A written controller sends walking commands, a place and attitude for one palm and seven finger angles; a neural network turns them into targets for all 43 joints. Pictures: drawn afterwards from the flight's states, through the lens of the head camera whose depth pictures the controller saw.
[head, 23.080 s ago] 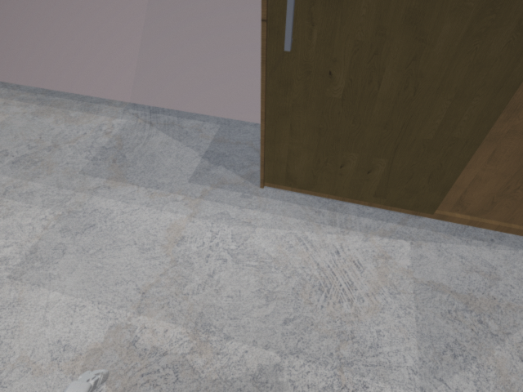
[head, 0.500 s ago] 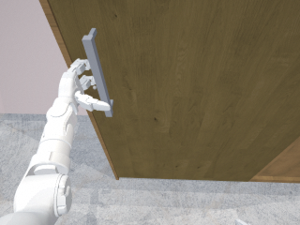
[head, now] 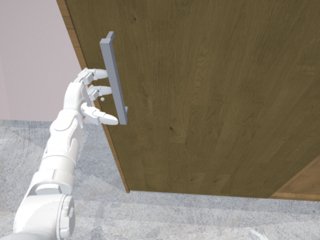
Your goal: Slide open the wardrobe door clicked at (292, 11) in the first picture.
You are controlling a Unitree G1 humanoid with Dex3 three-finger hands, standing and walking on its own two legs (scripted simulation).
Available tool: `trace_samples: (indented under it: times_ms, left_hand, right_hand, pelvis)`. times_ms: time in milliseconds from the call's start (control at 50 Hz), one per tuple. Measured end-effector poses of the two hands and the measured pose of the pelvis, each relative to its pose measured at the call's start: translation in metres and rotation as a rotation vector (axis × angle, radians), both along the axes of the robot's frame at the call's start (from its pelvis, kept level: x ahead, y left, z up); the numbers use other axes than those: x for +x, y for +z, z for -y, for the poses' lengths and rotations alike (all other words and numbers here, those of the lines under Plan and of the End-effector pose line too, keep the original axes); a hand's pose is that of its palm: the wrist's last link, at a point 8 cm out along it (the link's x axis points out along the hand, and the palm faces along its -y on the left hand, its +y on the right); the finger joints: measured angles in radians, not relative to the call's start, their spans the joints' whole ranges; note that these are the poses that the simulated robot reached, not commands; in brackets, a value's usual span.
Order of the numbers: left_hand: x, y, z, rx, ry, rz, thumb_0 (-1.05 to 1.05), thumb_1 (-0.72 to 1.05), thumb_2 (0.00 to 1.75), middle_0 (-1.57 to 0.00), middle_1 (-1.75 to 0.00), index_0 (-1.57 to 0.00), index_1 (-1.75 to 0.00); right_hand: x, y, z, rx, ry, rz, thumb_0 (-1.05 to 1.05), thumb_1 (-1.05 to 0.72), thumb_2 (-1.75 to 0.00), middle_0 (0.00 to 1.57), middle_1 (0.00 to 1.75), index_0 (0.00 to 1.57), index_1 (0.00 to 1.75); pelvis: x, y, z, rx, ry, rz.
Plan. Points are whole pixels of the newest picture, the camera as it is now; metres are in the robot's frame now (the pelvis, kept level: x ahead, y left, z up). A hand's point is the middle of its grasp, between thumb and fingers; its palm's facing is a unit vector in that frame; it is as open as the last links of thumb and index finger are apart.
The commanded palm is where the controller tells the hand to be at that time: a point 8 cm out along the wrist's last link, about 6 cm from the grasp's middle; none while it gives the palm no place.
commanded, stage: slide the fingers in behind the handle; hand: left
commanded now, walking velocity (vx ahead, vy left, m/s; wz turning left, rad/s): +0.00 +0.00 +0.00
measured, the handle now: (118, 84) +0.48 +0.12 +0.14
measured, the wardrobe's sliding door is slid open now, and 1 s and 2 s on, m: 0.00 0.00 0.00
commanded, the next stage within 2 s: grip the handle and tug to test in 1.40 s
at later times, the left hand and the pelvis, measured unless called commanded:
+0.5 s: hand (114, 96) +0.43 +0.13 +0.14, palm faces -0.04 -1.00 +0.01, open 14.0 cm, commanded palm +0.40 +0.18 +0.15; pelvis +0.01 +0.00 +0.00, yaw +0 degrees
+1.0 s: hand (124, 95) +0.43 +0.10 +0.15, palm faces -0.03 -1.00 +0.00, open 14.0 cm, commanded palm +0.40 +0.15 +0.15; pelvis +0.01 -0.01 +0.00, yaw +0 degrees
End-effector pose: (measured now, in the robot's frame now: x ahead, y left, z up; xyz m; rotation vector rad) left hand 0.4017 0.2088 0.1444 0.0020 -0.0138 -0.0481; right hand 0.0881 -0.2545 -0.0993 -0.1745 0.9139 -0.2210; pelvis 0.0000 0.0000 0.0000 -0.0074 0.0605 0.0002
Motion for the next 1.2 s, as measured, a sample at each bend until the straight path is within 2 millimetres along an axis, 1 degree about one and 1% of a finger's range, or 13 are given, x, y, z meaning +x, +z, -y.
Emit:
trace_samples:
  times_ms: [80,140,200,300,480,560,660,720,900,1200]
  left_hand:
    - [0.0,0.003,0.012,-0.004,-0.019,0.013,-0.01,-0.5,0.3,-0.3,-1.2,-0.3,-1.2]
    - [0.005,0.005,0.022,-0.016,-0.023,0.007,-0.01,-0.5,0.3,-0.3,-1.2,-0.3,-1.2]
    - [0.013,0.003,0.027,-0.023,-0.01,-0.011,-0.01,-0.5,0.3,-0.3,-1.2,-0.3,-1.2]
    - [0.017,0.001,0.025,-0.009,0.012,-0.014,-0.01,-0.5,0.3,-0.3,-1.2,-0.3,-1.2]
    - [0.012,-0.001,0.026,-0.012,0.004,-0.009,-0.01,-0.5,0.3,-0.3,-1.2,-0.3,-1.2]
    - [0.011,0.0,0.032,-0.002,-0.002,-0.008,-0.01,-0.5,0.3,-0.29,-1.2,-0.3,-1.2]
    - [0.011,0.002,0.044,-0.012,-0.017,-0.006,-0.01,-0.5,0.3,-0.29,-1.2,-0.3,-1.2]
    - [0.012,0.002,0.048,-0.02,-0.009,-0.01,-0.01,-0.5,0.3,-0.3,-1.2,-0.3,-1.2]
    - [0.011,0.003,0.054,0.0,-0.001,-0.009,-0.01,-0.5,0.3,-0.3,-1.2,-0.3,-1.2]
    - [0.011,0.002,0.055,0.003,0.012,-0.009,-0.01,-0.5,0.3,-0.29,-1.2,-0.27,-1.2]
  right_hand:
    - [0.01,0.001,-0.005,0.0,0.022,0.02,0.01,-0.9,-0.9,0.2,0.3,0.2,0.3]
    - [0.016,0.001,-0.009,0.004,0.036,0.033,0.01,-0.9,-0.9,0.2,0.3,0.2,0.3]
    - [0.019,0.002,-0.012,0.012,0.037,0.042,0.01,-0.9,-0.9,0.2,0.3,0.2,0.3]
    - [0.015,0.001,-0.013,0.027,0.023,0.04,0.0,-0.9,-0.9,0.2,0.3,0.2,0.3]
    - [0.005,-0.004,-0.006,0.026,0.009,-0.021,0.01,-0.9,-0.9,0.2,0.3,0.2,0.3]
    - [0.006,-0.004,-0.002,0.02,0.005,-0.02,0.01,-0.9,-0.9,0.2,0.3,0.2,0.3]
    - [0.012,-0.003,0.0,0.019,0.01,-0.006,0.01,-0.9,-0.9,0.2,0.3,0.2,0.3]
    - [0.016,-0.001,0.0,0.022,0.01,0.008,0.01,-0.9,-0.9,0.2,0.3,0.2,0.3]
    - [0.021,0.0,-0.001,0.035,0.02,0.021,0.01,-0.9,-0.9,0.2,0.3,0.2,0.3]
    - [0.016,-0.004,0.0,0.036,0.024,-0.009,0.01,-0.9,-0.9,0.2,0.3,0.2,0.3]
  pelvis:
    - [-0.001,0.0,-0.002,0.0,0.008,0.003]
    - [-0.002,-0.001,-0.003,0.001,0.01,0.0]
    - [-0.002,-0.001,-0.003,0.004,0.005,-0.007]
    - [0.002,0.0,-0.002,0.006,-0.008,-0.015]
    - [0.008,0.0,0.001,0.003,-0.003,-0.006]
    - [0.008,0.001,0.002,0.002,0.0,-0.004]
    - [0.008,0.001,0.004,0.004,0.0,-0.002]
    - [0.008,0.001,0.006,0.006,-0.003,-0.002]
    - [0.006,0.001,0.009,0.007,-0.002,0.0]
    - [0.007,0.001,0.01,0.007,0.004,0.002]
